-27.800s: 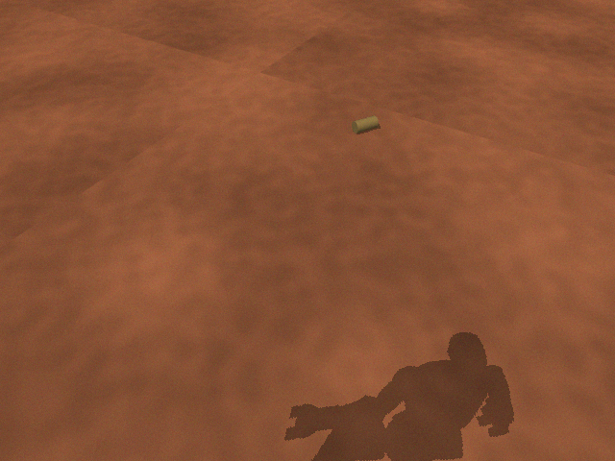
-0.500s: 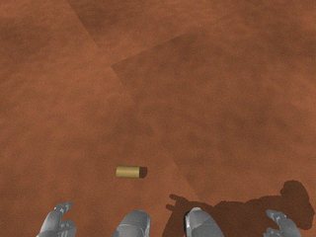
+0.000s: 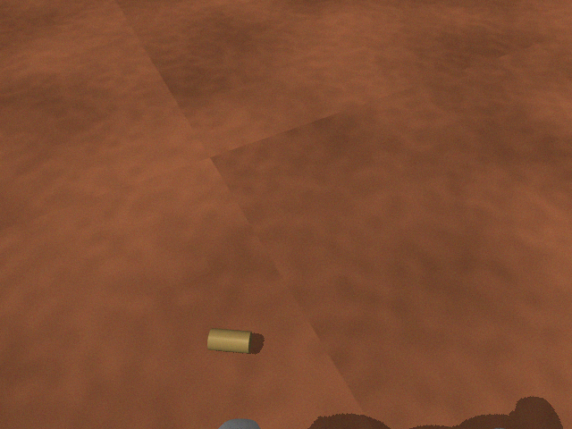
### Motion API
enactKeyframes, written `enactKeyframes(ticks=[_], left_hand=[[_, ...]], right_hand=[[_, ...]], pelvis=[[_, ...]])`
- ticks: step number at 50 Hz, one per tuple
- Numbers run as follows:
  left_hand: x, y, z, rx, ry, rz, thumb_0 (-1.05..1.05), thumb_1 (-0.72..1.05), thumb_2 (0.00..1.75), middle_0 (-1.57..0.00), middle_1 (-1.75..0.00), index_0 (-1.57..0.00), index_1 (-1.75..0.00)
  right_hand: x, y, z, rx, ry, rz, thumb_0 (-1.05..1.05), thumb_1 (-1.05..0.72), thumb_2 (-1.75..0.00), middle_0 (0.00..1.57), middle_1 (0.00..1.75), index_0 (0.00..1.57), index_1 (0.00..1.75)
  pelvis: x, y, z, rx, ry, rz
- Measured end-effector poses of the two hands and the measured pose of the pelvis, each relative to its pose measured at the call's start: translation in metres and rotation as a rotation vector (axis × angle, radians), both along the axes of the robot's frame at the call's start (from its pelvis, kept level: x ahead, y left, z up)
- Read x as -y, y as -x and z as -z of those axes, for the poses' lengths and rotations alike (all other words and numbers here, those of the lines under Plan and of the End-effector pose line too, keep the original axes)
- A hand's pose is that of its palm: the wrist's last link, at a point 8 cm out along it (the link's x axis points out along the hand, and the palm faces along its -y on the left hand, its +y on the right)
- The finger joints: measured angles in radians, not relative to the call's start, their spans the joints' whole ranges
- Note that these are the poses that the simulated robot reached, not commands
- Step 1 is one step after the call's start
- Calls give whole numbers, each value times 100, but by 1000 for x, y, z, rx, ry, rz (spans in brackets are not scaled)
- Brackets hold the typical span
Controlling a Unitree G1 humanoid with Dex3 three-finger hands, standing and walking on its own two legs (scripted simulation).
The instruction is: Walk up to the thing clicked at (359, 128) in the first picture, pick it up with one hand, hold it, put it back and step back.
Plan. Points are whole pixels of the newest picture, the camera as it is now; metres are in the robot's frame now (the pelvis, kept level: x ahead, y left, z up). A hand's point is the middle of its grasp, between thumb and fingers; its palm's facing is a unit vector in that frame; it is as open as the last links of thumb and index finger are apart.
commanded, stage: walk up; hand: left
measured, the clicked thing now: (230, 340) +0.48 +0.23 -0.73
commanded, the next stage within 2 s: stand in 0.74 s
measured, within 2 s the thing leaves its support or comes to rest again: neither
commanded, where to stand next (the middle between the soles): +0.08 +0.01 m, yaw -4 degrees
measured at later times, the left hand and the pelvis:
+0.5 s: hand out of the picture +0.06 +0.26 -0.16, palm faces -0.08 -0.92 -0.38, open 7.4 cm; pelvis -0.02 -0.01 -0.01, yaw -4 degrees
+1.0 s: hand out of the picture +0.13 +0.24 -0.13, palm faces -0.08 -0.94 -0.33, open 7.4 cm; pelvis -0.01 +0.00 +0.01, yaw -3 degrees
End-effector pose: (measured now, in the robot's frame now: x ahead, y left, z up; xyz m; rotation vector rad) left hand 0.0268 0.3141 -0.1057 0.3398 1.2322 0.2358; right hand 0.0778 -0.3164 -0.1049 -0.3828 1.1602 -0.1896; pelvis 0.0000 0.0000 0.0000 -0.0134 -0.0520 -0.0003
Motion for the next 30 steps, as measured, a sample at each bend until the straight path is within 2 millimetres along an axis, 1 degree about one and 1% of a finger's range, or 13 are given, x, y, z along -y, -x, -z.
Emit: enactKeyframes(ticks=[3, 6, 9, 12, 15, 18, 21, 24, 27, 30], left_hand=[[-5, 9, -6, -15, -4, -6, 1, 90, 90, -21, -30, -21, -30], [-14, 10, -2, -34, -6, -14, 1, 90, 90, -21, -30, -21, -30], [-23, 0, 11, -39, -1, -26, 1, 90, 90, -21, -30, -21, -30], [-24, -15, 16, -30, 6, -17, 1, 90, 90, -21, -30, -20, -30], [-22, -29, 17, -1, 10, 9, 1, 90, 90, -21, -30, -20, -30], [-15, -37, 17, 19, 15, 41, 1, 91, 90, -21, -30, -20, -30], [-6, -37, 18, 23, 4, 71, 0, 91, 90, -21, -30, -20, -30], [7, -29, 14, 16, -5, 84, 0, 91, 90, -21, -30, -20, -30], [16, -26, 9, 1, 1, 89, 0, 90, 90, -21, -30, -20, -30], [21, -34, 9, 5, 12, 94, 1, 90, 90, -21, -30, -21, -30]], right_hand=[[-6, -14, -6, 31, -7, -26, 0, -91, -90, 20, 30, 21, 30], [-13, -25, -6, 57, -5, -31, 0, -91, -90, 20, 30, 21, 30], [-23, -31, -1, 76, 14, -21, 0, -91, -90, 20, 30, 21, 30], [-32, -29, -3, 82, 9, -13, 0, -91, -90, 20, 30, 21, 30], [-33, -24, -6, 97, 8, -7, 0, -91, -90, 21, 30, 21, 30], [-25, -17, -7, 110, 9, 1, 0, -90, -90, 21, 30, 21, 30], [-10, -8, 0, 114, 4, 18, 0, -90, -90, 21, 30, 21, 30], [2, 6, 6, 83, -5, 58, 0, -91, -90, 21, 30, 21, 30], [7, 22, 10, 43, -20, 95, 0, -91, -90, 20, 30, 21, 30], [8, 39, 14, -1, -23, 113, 0, -91, -90, 20, 30, 21, 30]], pelvis=[[-5, -3, -4, -1, -8, -2], [-11, -6, -2, 0, -12, 1], [-19, -6, 7, 6, -16, 6], [-20, -1, 7, 8, -12, 16], [-15, 6, 6, 3, -9, 31], [-10, 12, 8, -4, -12, 47], [-1, 17, 13, -8, -14, 63], [5, 19, 12, -2, 1, 61], [6, 16, 7, -5, -14, 70], [6, 14, 6, -6, -21, 57]])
